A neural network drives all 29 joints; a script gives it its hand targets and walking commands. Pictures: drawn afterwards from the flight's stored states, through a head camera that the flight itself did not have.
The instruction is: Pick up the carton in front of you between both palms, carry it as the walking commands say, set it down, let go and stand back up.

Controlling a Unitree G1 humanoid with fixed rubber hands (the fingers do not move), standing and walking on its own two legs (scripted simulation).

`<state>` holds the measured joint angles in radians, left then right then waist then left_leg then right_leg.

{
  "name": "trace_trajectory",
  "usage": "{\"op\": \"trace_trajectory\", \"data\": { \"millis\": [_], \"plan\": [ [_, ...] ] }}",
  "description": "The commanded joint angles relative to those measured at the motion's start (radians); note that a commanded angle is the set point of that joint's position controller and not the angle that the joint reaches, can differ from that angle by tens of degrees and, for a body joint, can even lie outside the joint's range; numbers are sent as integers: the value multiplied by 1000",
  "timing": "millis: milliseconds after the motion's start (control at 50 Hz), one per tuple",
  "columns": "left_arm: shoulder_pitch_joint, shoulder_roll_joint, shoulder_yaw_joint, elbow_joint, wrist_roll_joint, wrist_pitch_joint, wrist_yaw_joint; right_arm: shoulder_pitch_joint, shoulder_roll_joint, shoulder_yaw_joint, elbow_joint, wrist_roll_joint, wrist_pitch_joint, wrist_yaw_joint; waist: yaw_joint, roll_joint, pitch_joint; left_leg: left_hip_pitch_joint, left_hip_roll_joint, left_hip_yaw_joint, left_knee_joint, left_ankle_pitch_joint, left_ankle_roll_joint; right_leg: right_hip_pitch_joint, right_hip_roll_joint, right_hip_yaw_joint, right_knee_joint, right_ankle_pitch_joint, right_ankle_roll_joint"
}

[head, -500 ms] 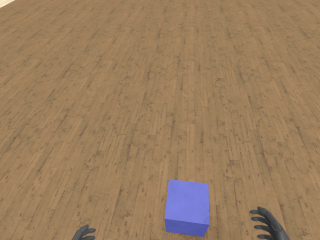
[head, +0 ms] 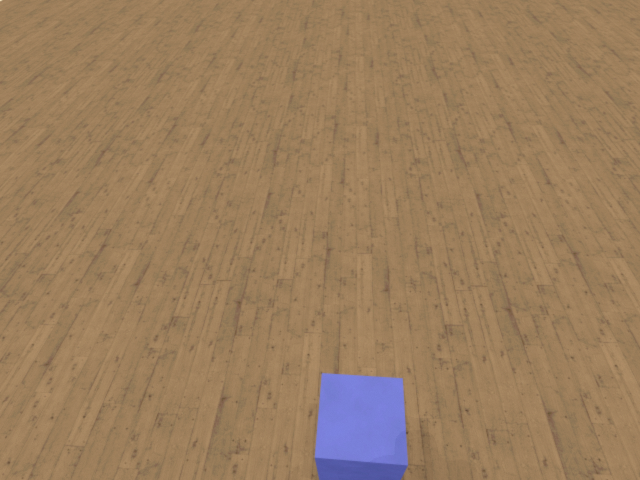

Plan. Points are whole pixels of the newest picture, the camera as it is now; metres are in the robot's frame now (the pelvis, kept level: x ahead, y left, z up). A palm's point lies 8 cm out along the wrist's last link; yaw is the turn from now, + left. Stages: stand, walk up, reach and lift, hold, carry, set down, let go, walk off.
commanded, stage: stand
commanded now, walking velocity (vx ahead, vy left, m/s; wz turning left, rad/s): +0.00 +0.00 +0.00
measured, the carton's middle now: (359, 431) +0.37 -0.06 -0.63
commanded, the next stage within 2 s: none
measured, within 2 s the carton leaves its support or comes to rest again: neither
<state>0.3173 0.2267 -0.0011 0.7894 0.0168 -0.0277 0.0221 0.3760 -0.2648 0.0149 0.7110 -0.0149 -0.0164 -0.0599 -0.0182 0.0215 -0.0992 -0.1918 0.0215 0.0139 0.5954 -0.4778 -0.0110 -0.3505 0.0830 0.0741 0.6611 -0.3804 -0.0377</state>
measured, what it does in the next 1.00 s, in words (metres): stands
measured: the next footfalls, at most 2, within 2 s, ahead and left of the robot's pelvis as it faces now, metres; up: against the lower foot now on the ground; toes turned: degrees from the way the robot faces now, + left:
none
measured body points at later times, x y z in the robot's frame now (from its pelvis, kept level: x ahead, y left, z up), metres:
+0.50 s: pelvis -0.02 +0.00 +0.01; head -0.02 -0.01 +0.46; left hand +0.02 +0.25 -0.13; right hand -0.03 -0.25 -0.14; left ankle -0.11 +0.12 -0.72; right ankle -0.03 -0.10 -0.72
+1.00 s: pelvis -0.03 +0.02 +0.01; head -0.03 +0.01 +0.46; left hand -0.04 +0.24 -0.14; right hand -0.09 -0.21 -0.15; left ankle -0.11 +0.12 -0.72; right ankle -0.03 -0.10 -0.72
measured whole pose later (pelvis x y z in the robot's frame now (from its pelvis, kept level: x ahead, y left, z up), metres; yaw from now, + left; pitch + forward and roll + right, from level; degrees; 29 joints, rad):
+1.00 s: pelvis -0.03 +0.02 +0.01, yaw -2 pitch -1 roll +0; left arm 0.35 0.15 -0.03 1.08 0.01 0.01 0.04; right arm 0.41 -0.18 0.03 1.07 -0.02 0.01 -0.05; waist -0.01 0.02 0.00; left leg -0.09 0.00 0.06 0.49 -0.39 0.02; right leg -0.26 0.07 0.13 0.56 -0.28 -0.01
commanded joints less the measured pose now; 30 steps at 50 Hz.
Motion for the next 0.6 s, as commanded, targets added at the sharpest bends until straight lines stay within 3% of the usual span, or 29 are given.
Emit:
{"op": "trace_trajectory", "data": {
  "millis": [0,280,580],
  "plan": [
    [44,117,28,-35,-1,-2,7,57,-110,-28,-30,-1,-3,-5,3,-17,34,-15,58,-38,-49,446,20,49,-110,102,-62,529,-24],
    [52,114,18,44,-1,19,13,95,-97,-24,87,-6,16,-2,4,-28,100,11,52,-34,-105,317,34,36,-103,129,-103,435,-26],
    [78,75,4,160,-3,32,17,121,-57,-12,232,-7,22,2,8,-26,157,44,57,-35,-158,288,44,44,-99,137,-151,376,-17]
  ]
}}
